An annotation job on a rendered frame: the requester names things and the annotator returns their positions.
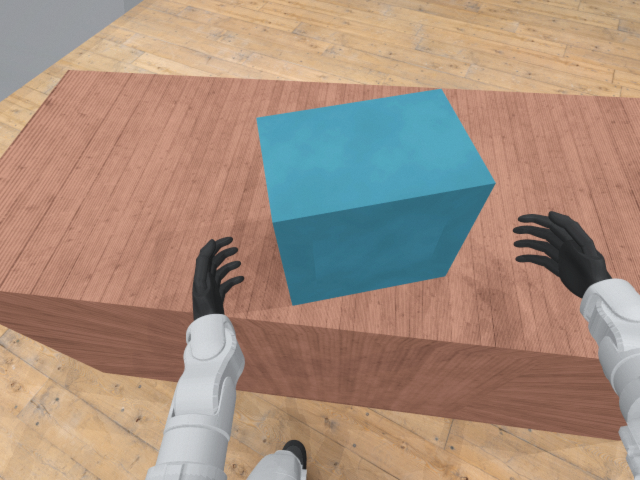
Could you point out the pedestal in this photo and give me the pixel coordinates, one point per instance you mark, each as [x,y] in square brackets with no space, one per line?
[119,179]

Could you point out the carton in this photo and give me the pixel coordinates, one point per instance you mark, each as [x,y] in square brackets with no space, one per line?
[370,194]

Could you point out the right robot forearm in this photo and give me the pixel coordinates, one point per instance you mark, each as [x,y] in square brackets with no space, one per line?
[612,309]

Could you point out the left robot hand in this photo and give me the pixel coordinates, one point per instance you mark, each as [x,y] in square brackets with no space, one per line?
[207,293]

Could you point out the left robot forearm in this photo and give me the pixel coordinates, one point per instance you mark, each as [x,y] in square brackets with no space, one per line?
[199,423]

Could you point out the right robot upper arm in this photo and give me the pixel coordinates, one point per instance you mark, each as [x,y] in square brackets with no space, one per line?
[630,436]

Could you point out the robot left thigh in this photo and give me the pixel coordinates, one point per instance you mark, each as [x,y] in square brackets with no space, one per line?
[278,467]

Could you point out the robot left shin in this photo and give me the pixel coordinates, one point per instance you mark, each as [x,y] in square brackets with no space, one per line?
[287,452]

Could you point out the right robot hand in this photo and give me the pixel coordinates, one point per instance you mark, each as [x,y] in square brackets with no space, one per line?
[574,256]

